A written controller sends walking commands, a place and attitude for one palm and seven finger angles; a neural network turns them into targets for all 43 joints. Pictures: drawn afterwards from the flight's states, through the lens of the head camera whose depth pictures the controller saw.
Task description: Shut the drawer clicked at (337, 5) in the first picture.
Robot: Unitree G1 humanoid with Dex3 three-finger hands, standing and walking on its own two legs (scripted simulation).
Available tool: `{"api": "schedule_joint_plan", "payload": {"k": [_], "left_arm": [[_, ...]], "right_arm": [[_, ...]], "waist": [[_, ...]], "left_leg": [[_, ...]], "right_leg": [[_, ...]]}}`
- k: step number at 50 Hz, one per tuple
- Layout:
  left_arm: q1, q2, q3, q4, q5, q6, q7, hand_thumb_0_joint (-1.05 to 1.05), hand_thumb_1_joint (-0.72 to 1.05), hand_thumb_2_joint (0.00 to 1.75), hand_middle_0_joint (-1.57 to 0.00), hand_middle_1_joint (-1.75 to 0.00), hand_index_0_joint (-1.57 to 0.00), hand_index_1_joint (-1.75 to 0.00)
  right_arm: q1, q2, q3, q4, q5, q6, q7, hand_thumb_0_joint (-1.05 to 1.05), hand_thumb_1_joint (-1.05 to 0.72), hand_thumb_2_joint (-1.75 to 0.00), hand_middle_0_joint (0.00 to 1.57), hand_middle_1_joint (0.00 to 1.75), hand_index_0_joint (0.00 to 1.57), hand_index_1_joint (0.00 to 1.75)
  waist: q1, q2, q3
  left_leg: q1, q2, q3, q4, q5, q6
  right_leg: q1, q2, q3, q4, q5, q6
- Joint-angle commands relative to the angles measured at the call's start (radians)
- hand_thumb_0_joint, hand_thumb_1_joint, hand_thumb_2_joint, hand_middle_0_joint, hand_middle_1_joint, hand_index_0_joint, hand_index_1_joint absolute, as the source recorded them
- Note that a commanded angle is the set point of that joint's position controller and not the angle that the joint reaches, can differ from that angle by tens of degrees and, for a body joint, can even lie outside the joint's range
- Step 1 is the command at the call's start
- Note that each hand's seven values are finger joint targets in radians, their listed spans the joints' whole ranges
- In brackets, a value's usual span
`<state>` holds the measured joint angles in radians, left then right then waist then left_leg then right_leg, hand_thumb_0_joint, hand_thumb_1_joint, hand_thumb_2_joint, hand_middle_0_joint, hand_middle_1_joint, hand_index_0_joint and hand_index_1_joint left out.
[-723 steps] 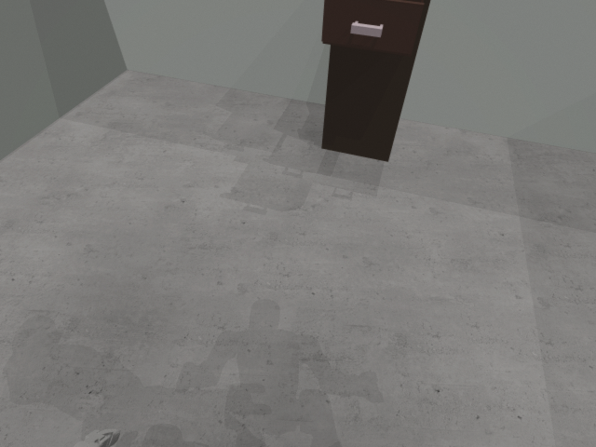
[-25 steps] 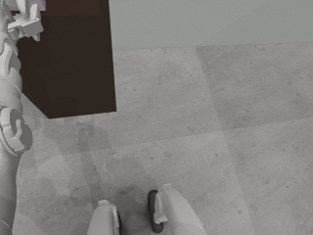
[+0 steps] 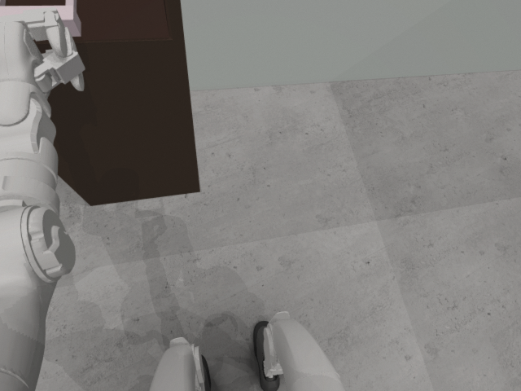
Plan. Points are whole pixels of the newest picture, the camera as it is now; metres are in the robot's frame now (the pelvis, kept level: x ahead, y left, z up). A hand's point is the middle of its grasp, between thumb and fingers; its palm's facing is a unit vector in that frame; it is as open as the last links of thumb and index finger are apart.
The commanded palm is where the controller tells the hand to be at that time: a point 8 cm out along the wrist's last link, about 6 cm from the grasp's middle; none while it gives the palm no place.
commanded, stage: pull the fist back off the drawer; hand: left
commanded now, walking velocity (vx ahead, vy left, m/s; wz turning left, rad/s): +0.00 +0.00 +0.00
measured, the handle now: (35, 9) +0.65 +0.22 +0.09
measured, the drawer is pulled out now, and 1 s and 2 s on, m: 0.00 0.00 0.00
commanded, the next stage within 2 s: draw the hand back to the body in 0.10 s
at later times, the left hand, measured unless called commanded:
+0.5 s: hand (35, 96) +0.49 +0.20 +0.11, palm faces +0.05 -1.00 -0.02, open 3.3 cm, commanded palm +0.44 +0.24 +0.13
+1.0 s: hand out of the picture +0.33 +0.23 +0.18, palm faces +0.31 -0.92 -0.24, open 3.3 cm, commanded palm +0.28 +0.27 +0.20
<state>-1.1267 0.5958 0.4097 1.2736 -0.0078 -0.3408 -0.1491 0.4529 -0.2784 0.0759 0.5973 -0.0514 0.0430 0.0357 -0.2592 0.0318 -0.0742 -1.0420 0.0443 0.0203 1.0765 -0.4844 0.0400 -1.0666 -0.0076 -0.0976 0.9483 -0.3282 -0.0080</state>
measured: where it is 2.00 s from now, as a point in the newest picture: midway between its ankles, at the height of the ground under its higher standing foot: (235, 386)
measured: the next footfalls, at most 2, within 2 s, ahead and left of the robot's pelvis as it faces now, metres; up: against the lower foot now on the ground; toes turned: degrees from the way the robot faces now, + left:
none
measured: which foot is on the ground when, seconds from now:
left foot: down 0.00-1.00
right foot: down 0.00-1.00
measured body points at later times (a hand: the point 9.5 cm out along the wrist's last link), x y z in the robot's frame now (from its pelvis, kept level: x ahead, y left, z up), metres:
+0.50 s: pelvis +0.07 +0.00 +0.04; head +0.16 +0.01 +0.49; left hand +0.48 +0.25 +0.11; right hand +0.11 -0.26 -0.07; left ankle +0.00 +0.09 -0.66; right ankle +0.06 -0.12 -0.66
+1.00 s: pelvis +0.05 +0.00 +0.08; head +0.05 -0.01 +0.53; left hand +0.30 +0.28 +0.19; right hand +0.25 -0.21 +0.00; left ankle +0.00 +0.09 -0.66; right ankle +0.06 -0.12 -0.66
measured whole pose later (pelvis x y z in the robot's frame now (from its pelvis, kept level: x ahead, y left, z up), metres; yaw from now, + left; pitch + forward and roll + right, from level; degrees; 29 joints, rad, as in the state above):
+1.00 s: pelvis +0.05 +0.00 +0.08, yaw +2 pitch -1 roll -1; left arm 0.05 0.29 0.16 0.05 -0.07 -0.05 0.07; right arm 0.17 -0.23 0.06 0.56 0.03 -0.01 -0.06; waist 0.04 0.04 -0.01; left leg -0.14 -0.01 0.03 0.47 -0.32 0.03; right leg -0.21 -0.02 -0.07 0.46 -0.24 0.00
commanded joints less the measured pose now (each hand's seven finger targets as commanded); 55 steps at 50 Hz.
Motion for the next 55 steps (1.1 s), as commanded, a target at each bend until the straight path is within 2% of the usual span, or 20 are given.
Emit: {"api": "schedule_joint_plan", "payload": {"k": [1, 10, 13, 14, 16, 19, 21, 23, 26, 28, 31, 33, 35, 36, 37, 38, 42, 47, 50, 55], "left_arm": [[-0.374, 0.205, 0.025, -0.289, -0.027, -0.075, 0.009, 0.0, 0.9, 0.9, -1.4, -1.6, -1.4, -1.6], [-0.253, 0.15, 0.024, -0.327, -0.053, -0.116, -0.004, 0.0, 0.9, 0.9, -1.4, -1.6, -1.4, -1.6], [-0.04, 0.159, 0.066, -0.502, -0.088, -0.127, -0.025, 0.0, 0.9, 0.9, -1.4, -1.6, -1.4, -1.6], [0.023, 0.114, 0.035, -0.554, -0.105, -0.117, -0.035, 0.0, 0.9, 0.9, -1.4, -1.6, -1.4, -1.6], [0.136, 0.07, 0.02, -0.611, -0.143, -0.079, -0.047, 0.0, 0.9, 0.9, -1.4, -1.6, -1.4, -1.6], [0.246, 0.047, 0.01, -0.742, -0.179, -0.038, -0.052, 0.0, 0.9, 0.9, -1.4, -1.6, -1.4, -1.6], [0.32, -0.032, -0.042, -0.842, -0.2, -0.026, -0.046, 0.0, 0.9, 0.9, -1.4, -1.6, -1.4, -1.6], [0.381, -0.047, -0.061, -0.937, -0.207, -0.025, -0.035, 0.0, 0.9, 0.9, -1.4, -1.6, -1.4, -1.6], [0.448, -0.09, -0.092, -0.982, -0.218, 0.002, -0.033, 0.0, 0.9, 0.9, -1.4, -1.6, -1.4, -1.6], [0.499, -0.093, -0.097, -1.047, -0.219, 0.022, -0.037, 0.0, 0.9, 0.9, -1.4, -1.6, -1.4, -1.6], [0.599, -0.123, -0.112, -1.083, -0.235, 0.062, -0.049, 0.0, 0.9, 0.9, -1.4, -1.6, -1.4, -1.6], [0.621, -0.12, -0.108, -1.133, -0.239, 0.085, -0.059, 0.0, 0.9, 0.9, -1.4, -1.6, -1.4, -1.6], [0.657, -0.127, -0.109, -1.17, -0.249, 0.111, -0.066, 0.0, 0.9, 0.9, -1.4, -1.6, -1.4, -1.6], [0.663, -0.047, -0.159, -1.269, -0.119, 0.129, 0.042, 0.0, 0.9, 0.9, -1.4, -1.6, -1.4, -1.6], [0.704, -0.101, -0.171, -1.289, -0.115, 0.154, 0.097, 0.0, 0.9, 0.9, -1.4, -1.6, -1.4, -1.6], [0.775, -0.14, -0.201, -1.292, -0.105, 0.177, 0.131, 0.0, 0.9, 0.9, -1.4, -1.6, -1.4, -1.6], [0.82, -0.131, -0.193, -1.353, -0.081, 0.22, 0.207, 0.0, 0.9, 0.9, -1.4, -1.6, -1.4, -1.6], [0.925, -0.123, -0.167, -1.466, -0.07, 0.232, 0.239, 0.0, 0.9, 0.9, -1.4, -1.6, -1.4, -1.6], [0.992, -0.147, -0.176, -1.553, -0.064, 0.228, 0.247, 0.0, 0.9, 0.9, -1.4, -1.6, -1.4, -1.6], [1.155, -0.137, -0.135, -1.646, -0.064, 0.221, 0.252, 0.0, 0.9, 0.9, -1.4, -1.6, -1.4, -1.6]], "right_arm": [[0.198, -0.192, -0.084, -0.039, 0.003, 0.009, -0.014, 0.0, -0.9, -0.9, 0.2, 0.3, 0.2, 0.3], [0.178, -0.174, -0.101, -0.039, 0.012, 0.039, -0.016, 0.0, -0.9, -0.9, 0.2, 0.3, 0.2, 0.3], [0.163, -0.167, -0.115, -0.085, 0.024, 0.048, -0.01, 0.0, -0.9, -0.9, 0.2, 0.3, 0.2, 0.3], [0.146, -0.157, -0.118, -0.097, 0.033, 0.049, -0.007, 0.0, -0.9, -0.9, 0.2, 0.3, 0.2, 0.3], [0.122, -0.148, -0.125, -0.106, 0.051, 0.047, -0.007, 0.0, -0.9, -0.9, 0.2, 0.3, 0.2, 0.3], [0.077, -0.141, -0.129, -0.121, 0.067, 0.037, -0.016, 0.0, -0.9, -0.9, 0.2, 0.3, 0.2, 0.3], [0.045, -0.128, -0.128, -0.13, 0.074, 0.017, -0.019, 0.0, -0.9, -0.9, 0.2, 0.3, 0.2, 0.3], [0.019, -0.123, -0.128, -0.126, 0.079, -0.003, -0.025, 0.0, -0.9, -0.9, 0.2, 0.3, 0.2, 0.3], [-0.025, -0.121, -0.127, -0.119, 0.085, -0.029, -0.035, 0.0, -0.9, -0.9, 0.2, 0.3, 0.2, 0.3], [-0.05, -0.114, -0.122, -0.123, 0.086, -0.044, -0.042, 0.0, -0.9, -0.9, 0.2, 0.3, 0.2, 0.3], [-0.102, -0.113, -0.115, -0.135, 0.092, -0.068, -0.05, 0.0, -0.9, -0.9, 0.2, 0.3, 0.2, 0.3], [-0.138, -0.109, -0.105, -0.149, 0.095, -0.078, -0.057, 0.0, -0.9, -0.9, 0.2, 0.3, 0.2, 0.3], [-0.174, -0.106, -0.099, -0.161, 0.098, -0.092, -0.064, 0.0, -0.9, -0.9, 0.2, 0.3, 0.2, 0.3], [-0.245, -0.097, -0.107, -0.179, 0.094, -0.086, -0.074, 0.0, -0.9, -0.9, 0.2, 0.3, 0.2, 0.3], [-0.255, -0.086, -0.102, -0.186, 0.091, -0.091, -0.081, 0.0, -0.9, -0.9, 0.2, 0.3, 0.2, 0.3], [-0.273, -0.085, -0.095, -0.183, 0.092, -0.088, -0.085, 0.0, -0.9, -0.9, 0.2, 0.3, 0.2, 0.3], [-0.319, -0.082, -0.078, -0.169, 0.088, -0.085, -0.107, 0.0, -0.9, -0.9, 0.2, 0.3, 0.2, 0.3], [-0.356, -0.071, -0.066, -0.164, 0.076, -0.099, -0.114, 0.0, -0.9, -0.9, 0.2, 0.3, 0.2, 0.3], [-0.369, -0.058, -0.061, -0.163, 0.069, -0.117, -0.113, 0.0, -0.9, -0.9, 0.2, 0.3, 0.2, 0.3], [-0.376, -0.055, -0.065, -0.16, 0.058, -0.138, -0.106, 0.0, -0.9, -0.9, 0.2, 0.3, 0.2, 0.3]], "waist": [[0.018, 0.154, -0.552], [0.042, 0.118, -0.521], [0.132, 0.187, -0.679], [0.139, 0.187, -0.678], [0.148, 0.092, -0.61], [0.165, 0.083, -0.555], [0.167, 0.075, -0.513], [0.17, 0.112, -0.484], [0.168, 0.056, -0.402], [0.184, 0.111, -0.399], [0.196, 0.032, -0.34], [0.209, 0.06, -0.327], [0.215, 0.022, -0.304], [0.262, 0.029, -0.293], [0.246, 0.007, -0.242], [0.256, 0.009, -0.219], [0.26, -0.017, -0.128], [0.278, -0.01, -0.095], [0.282, 0.057, -0.081], [0.295, 0.023, -0.031]], "left_leg": [[0.391, -0.011, -0.086, -0.168, 0.348, -0.01], [0.432, -0.015, -0.057, -0.174, 0.498, -0.015], [0.582, -0.01, -0.057, -0.197, 0.727, -0.03], [0.608, -0.007, -0.056, -0.209, 0.776, -0.034], [0.574, -0.002, -0.043, -0.243, 0.765, -0.022], [0.575, -0.005, -0.025, -0.287, 0.745, -0.014], [0.621, -0.003, -0.023, -0.312, 0.758, -0.015], [0.666, 0.0, -0.025, -0.331, 0.792, -0.021], [0.677, -0.002, -0.03, -0.363, 0.748, -0.025], [0.729, -0.003, -0.034, -0.374, 0.814, -0.033], [0.721, -0.007, -0.037, -0.405, 0.75, -0.036], [0.734, -0.015, -0.034, -0.426, 0.722, -0.034], [0.733, -0.019, -0.035, -0.445, 0.665, -0.034], [0.766, -0.031, -0.026, -0.488, 0.638, -0.024], [0.776, -0.029, -0.026, -0.517, 0.585, -0.024], [0.782, -0.027, -0.025, -0.545, 0.557, -0.026], [0.818, -0.029, -0.022, -0.627, 0.462, -0.022], [0.874, -0.033, -0.022, -0.695, 0.455, -0.02], [0.919, -0.035, -0.025, -0.719, 0.473, -0.026], [0.918, -0.037, -0.03, -0.742, 0.471, -0.025]], "right_leg": [[0.343, 0.046, 0.054, -0.101, 0.153, -0.012], [0.427, 0.048, 0.065, -0.105, 0.323, -0.011], [0.54, 0.049, 0.064, -0.106, 0.456, -0.019], [0.561, 0.048, 0.062, -0.119, 0.488, -0.018], [0.63, 0.048, 0.06, -0.151, 0.531, -0.012], [0.702, 0.04, 0.065, -0.183, 0.572, -0.011], [0.709, 0.039, 0.057, -0.209, 0.566, -0.009], [0.715, 0.036, 0.055, -0.221, 0.567, -0.008], [0.722, 0.033, 0.043, -0.247, 0.53, -0.005], [0.741, 0.027, 0.041, -0.253, 0.55, -0.01], [0.773, 0.022, 0.03, -0.277, 0.529, -0.008], [0.795, 0.017, 0.033, -0.287, 0.518, -0.011], [0.818, 0.014, 0.028, -0.302, 0.497, -0.013], [0.86, -0.012, 0.063, -0.356, 0.437, -0.022], [0.847, -0.006, 0.057, -0.383, 0.4, -0.021], [0.877, -0.007, 0.056, -0.4, 0.376, -0.021], [0.927, -0.005, 0.056, -0.473, 0.322, -0.024], [1.007, -0.005, 0.057, -0.537, 0.311, -0.024], [1.024, -0.003, 0.054, -0.557, 0.308, -0.025], [1.052, 0.002, 0.051, -0.583, 0.305, -0.023]]}}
